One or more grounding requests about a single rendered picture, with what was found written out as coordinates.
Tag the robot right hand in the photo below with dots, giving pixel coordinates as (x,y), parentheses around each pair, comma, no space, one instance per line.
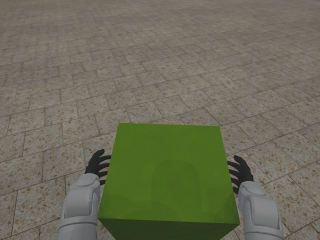
(243,175)

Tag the carton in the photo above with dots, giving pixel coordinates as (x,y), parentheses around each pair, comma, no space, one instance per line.
(168,182)

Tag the right robot forearm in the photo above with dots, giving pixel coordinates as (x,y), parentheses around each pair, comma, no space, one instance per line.
(261,216)

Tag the left robot forearm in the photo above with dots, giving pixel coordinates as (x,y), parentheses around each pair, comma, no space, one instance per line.
(79,215)

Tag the robot left hand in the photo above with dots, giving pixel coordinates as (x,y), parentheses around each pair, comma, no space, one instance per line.
(94,167)

